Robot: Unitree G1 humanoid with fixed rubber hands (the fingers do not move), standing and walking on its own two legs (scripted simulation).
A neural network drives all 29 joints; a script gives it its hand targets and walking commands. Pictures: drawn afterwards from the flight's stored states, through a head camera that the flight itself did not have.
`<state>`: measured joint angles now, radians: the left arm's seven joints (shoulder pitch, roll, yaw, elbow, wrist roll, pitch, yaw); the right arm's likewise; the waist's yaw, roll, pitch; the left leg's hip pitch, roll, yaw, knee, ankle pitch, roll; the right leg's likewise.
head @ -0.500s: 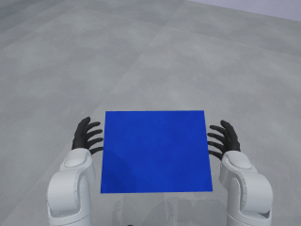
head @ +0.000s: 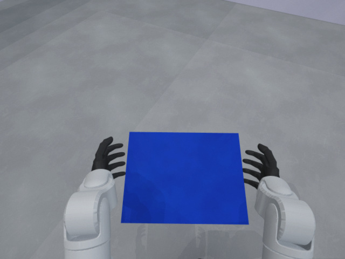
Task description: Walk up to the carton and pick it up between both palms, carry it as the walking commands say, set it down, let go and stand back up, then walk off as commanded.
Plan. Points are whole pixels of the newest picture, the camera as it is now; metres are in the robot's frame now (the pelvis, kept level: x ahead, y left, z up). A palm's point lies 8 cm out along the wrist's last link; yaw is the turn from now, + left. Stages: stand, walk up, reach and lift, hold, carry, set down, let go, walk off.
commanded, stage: carry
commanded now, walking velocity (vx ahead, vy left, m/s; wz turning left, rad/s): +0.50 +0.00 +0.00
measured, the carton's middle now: (182, 179) +0.30 +0.00 -0.02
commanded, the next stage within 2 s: none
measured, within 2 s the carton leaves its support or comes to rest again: neither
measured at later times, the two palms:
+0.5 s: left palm (124, 58) +0.63 +0.18 +0.10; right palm (235, 65) +0.59 -0.15 +0.11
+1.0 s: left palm (143, 7) +0.96 +0.16 +0.11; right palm (226, 10) +0.96 -0.17 +0.10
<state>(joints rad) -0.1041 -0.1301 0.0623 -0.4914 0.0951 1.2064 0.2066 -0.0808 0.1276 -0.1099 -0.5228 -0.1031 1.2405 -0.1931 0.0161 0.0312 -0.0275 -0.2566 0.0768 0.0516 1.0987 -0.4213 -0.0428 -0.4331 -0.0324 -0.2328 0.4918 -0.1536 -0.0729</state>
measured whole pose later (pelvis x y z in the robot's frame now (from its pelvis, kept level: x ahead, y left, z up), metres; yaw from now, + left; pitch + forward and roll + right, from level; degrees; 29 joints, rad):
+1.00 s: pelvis +0.70 -0.01 +0.02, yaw -1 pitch +5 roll +1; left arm -0.08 -0.13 0.09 -0.55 0.09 1.17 0.19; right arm -0.08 0.13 -0.07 -0.56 -0.10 1.20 -0.20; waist 0.03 0.00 0.04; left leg -0.49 0.05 0.13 0.65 -0.20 -0.06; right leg -0.14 -0.05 -0.19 0.28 -0.22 -0.02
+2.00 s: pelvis +0.94 -0.01 +0.02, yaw -2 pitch +5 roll +0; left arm -0.08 -0.13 0.08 -0.49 0.11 1.20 0.19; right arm -0.07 0.13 -0.08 -0.51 -0.10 1.22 -0.19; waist 0.00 -0.02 -0.07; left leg -0.15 0.04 0.20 0.39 -0.26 -0.01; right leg -0.21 -0.07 -0.16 0.54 -0.26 0.01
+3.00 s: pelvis +0.85 +0.01 +0.01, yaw -1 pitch +1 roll +0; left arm -0.09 -0.13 0.10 -0.36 0.14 1.16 0.16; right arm -0.08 0.13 -0.10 -0.36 -0.13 1.17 -0.16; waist 0.02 -0.02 -0.09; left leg -0.26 0.02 0.19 0.50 -0.27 0.05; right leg -0.32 -0.09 -0.16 0.50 -0.19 0.01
